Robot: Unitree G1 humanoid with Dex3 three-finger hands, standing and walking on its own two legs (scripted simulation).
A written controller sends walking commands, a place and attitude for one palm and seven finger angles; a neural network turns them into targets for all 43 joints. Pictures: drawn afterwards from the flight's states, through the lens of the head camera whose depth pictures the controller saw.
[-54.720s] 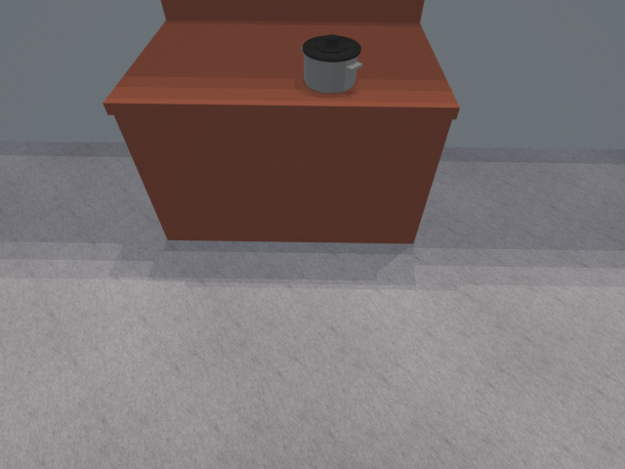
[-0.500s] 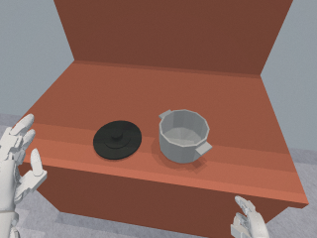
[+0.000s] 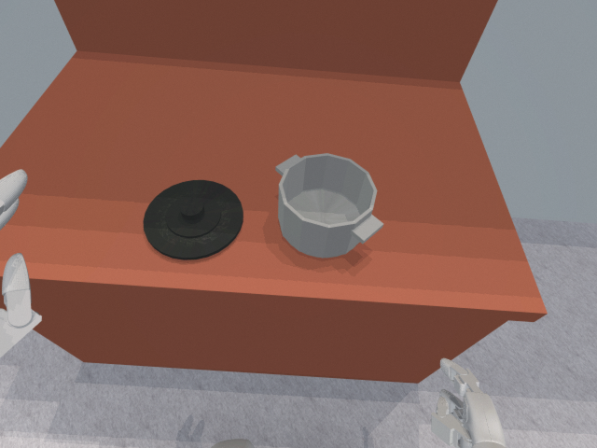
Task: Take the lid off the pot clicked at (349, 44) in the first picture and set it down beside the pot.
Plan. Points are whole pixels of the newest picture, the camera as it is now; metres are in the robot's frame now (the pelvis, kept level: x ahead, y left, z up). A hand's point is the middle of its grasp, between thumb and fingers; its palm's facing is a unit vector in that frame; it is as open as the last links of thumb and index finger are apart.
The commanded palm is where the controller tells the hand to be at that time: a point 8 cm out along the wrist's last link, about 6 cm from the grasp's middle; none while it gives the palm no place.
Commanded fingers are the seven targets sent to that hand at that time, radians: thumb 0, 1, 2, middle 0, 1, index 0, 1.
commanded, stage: step back with the hand held close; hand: left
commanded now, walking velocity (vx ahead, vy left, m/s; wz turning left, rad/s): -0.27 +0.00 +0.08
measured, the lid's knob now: (192, 208) +0.49 +0.23 -0.06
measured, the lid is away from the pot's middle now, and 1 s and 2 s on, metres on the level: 0.24 0.24 0.24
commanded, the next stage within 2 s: stop stepping back and stand still in 0.84 s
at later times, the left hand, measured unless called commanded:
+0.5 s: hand out of the picture +0.13 +0.23 +0.18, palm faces +0.36 -0.79 -0.49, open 7.4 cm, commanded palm +0.06 +0.27 +0.19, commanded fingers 0.00 0.90 0.90 -0.20 -0.30 -0.20 -0.30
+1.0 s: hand out of the picture +0.04 +0.21 +0.14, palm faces +0.33 -0.86 -0.39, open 7.4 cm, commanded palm -0.07 +0.25 +0.19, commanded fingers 0.00 0.90 0.90 -0.20 -0.30 -0.20 -0.30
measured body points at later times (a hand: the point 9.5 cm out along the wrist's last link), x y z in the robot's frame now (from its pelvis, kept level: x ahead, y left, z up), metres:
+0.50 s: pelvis -0.07 -0.01 +0.00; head -0.03 +0.01 +0.44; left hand +0.11 +0.27 +0.20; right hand +0.11 -0.24 -0.07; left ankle +0.02 +0.08 -0.73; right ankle -0.10 -0.17 -0.72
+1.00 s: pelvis -0.19 -0.03 -0.04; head -0.15 +0.01 +0.41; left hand +0.02 +0.26 +0.17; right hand -0.02 -0.26 -0.11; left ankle +0.01 +0.08 -0.73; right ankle -0.24 -0.17 -0.71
